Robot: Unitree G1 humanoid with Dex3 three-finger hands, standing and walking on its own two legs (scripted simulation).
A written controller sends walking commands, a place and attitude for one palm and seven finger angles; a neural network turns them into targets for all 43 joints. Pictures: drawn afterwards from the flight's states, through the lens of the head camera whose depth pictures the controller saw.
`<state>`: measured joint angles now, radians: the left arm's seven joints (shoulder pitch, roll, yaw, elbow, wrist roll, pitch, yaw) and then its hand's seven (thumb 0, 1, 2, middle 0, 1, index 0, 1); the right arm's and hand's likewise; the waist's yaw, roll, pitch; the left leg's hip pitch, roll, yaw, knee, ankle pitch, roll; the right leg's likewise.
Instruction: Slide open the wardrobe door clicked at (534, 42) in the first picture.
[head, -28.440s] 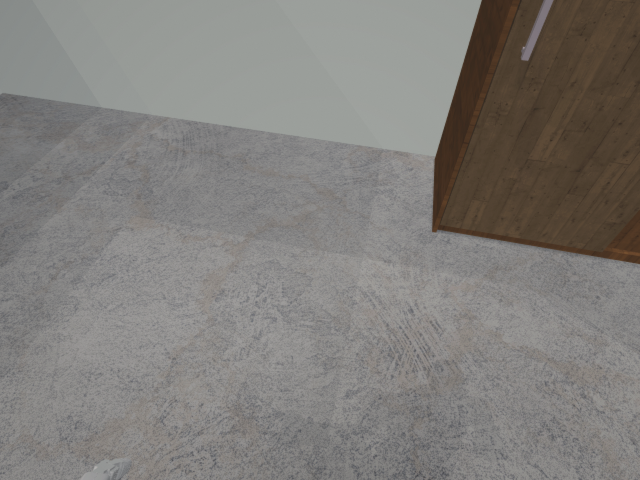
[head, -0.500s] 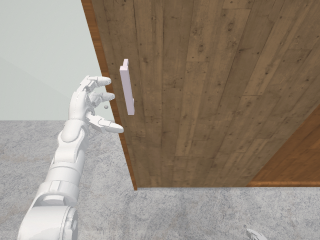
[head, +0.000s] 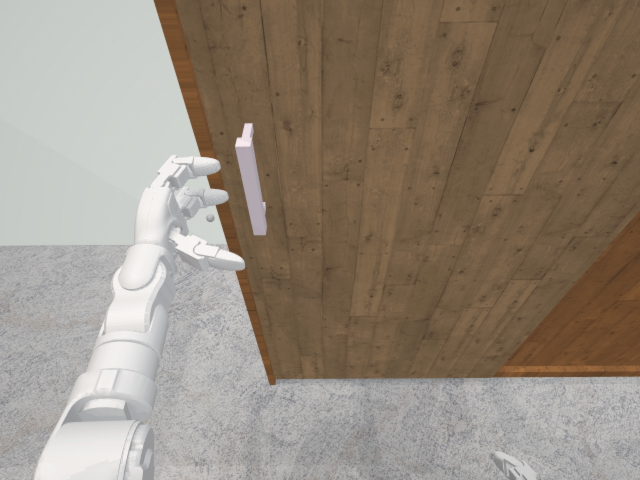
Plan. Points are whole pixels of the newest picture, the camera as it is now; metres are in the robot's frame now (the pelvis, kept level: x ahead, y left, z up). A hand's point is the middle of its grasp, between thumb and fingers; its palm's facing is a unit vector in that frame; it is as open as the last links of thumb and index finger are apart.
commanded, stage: move the hooked fingers beside the handle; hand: left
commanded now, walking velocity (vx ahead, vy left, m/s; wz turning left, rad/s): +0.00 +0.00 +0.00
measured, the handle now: (254, 182) +0.48 +0.10 +0.11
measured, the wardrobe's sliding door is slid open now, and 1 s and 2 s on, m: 0.00 0.00 0.00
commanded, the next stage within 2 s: feel for the door with the fingertips in 0.36 s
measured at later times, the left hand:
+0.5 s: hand (200, 227) +0.39 +0.16 +0.12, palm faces +0.01 -1.00 +0.00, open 14.0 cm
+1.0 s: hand (233, 216) +0.41 +0.12 +0.11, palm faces +0.02 -1.00 -0.02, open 13.9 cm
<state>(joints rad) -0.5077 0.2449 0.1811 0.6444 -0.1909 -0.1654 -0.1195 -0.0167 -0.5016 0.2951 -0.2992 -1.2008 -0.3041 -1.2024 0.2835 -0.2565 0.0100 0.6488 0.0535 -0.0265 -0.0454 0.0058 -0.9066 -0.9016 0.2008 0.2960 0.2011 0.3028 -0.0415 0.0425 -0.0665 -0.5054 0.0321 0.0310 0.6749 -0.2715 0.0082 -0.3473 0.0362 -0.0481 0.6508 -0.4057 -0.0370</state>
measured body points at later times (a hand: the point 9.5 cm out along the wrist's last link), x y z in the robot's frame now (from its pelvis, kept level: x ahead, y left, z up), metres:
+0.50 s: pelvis -0.01 +0.00 +0.00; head +0.02 -0.01 +0.45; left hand +0.39 +0.21 +0.12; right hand +0.12 -0.25 -0.11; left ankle +0.04 +0.12 -0.72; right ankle -0.05 -0.09 -0.72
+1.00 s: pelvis -0.01 +0.00 +0.00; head +0.02 +0.00 +0.45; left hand +0.41 +0.18 +0.12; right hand +0.09 -0.25 -0.12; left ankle +0.04 +0.12 -0.72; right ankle -0.05 -0.09 -0.72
